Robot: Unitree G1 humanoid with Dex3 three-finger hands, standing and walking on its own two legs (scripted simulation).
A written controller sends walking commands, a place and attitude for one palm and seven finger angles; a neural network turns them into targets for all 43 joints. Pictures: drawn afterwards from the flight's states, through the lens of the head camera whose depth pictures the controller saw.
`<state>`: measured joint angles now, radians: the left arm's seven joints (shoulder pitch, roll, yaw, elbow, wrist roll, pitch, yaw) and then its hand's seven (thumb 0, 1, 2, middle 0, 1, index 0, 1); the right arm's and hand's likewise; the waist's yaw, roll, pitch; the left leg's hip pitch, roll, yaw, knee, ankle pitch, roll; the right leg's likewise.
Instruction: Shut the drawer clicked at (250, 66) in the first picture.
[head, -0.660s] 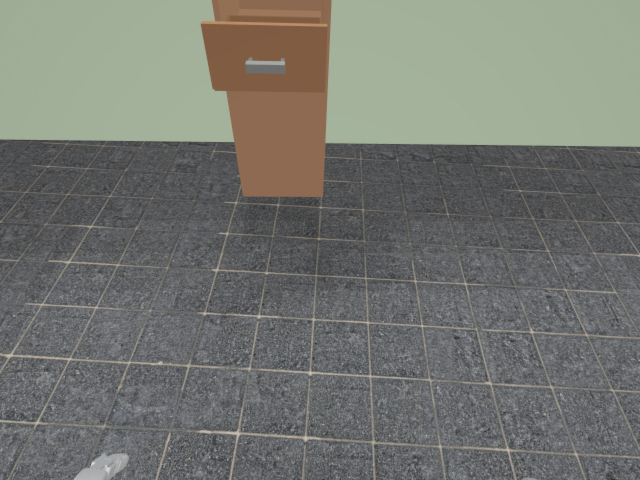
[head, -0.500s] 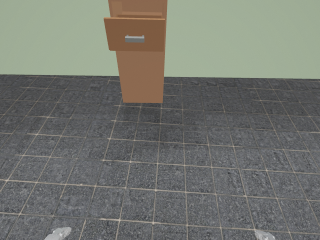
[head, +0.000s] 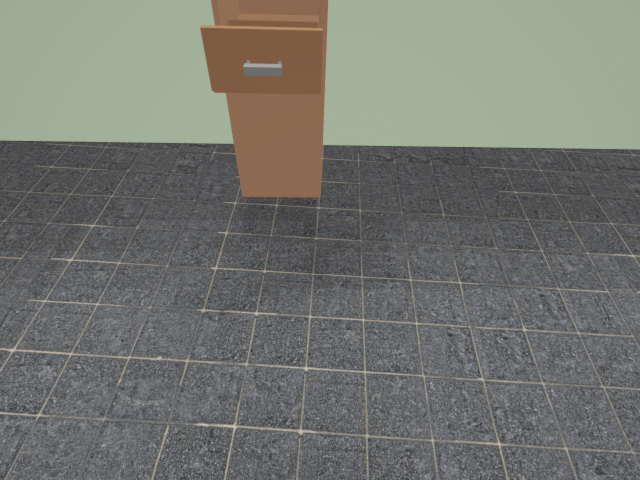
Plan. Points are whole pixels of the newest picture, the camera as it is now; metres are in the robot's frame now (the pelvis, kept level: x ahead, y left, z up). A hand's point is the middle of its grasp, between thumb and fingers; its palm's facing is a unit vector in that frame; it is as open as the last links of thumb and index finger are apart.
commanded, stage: stand and wait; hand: left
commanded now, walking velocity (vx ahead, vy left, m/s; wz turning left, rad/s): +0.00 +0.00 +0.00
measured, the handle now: (263, 66) +1.15 +0.23 +0.00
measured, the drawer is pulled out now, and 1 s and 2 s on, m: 0.30 0.30 0.30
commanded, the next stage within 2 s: look at it before walking up in 0.26 s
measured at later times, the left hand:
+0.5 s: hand out of the picture +0.07 +0.24 -0.15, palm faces -0.03 -0.94 -0.33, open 7.4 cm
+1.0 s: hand out of the picture +0.08 +0.24 -0.15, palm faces -0.03 -0.94 -0.33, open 7.4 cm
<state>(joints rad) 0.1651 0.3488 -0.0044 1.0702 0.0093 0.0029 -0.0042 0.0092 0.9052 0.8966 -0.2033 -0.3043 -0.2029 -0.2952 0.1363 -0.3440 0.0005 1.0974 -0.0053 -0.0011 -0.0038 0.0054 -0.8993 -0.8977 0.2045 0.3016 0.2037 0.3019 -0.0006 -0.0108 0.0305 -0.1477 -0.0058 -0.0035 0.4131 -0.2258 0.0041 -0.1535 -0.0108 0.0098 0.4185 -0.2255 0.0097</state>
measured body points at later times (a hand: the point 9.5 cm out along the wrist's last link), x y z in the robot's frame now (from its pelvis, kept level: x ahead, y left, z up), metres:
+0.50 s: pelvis -0.01 +0.00 +0.00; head -0.01 +0.00 +0.45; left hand +0.07 +0.29 -0.13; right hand +0.06 -0.30 -0.13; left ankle +0.00 +0.12 -0.74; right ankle +0.00 -0.13 -0.74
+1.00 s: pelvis +0.01 -0.01 +0.00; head +0.01 +0.00 +0.45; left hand +0.08 +0.29 -0.13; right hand +0.09 -0.30 -0.13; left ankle +0.00 +0.12 -0.74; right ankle +0.00 -0.13 -0.74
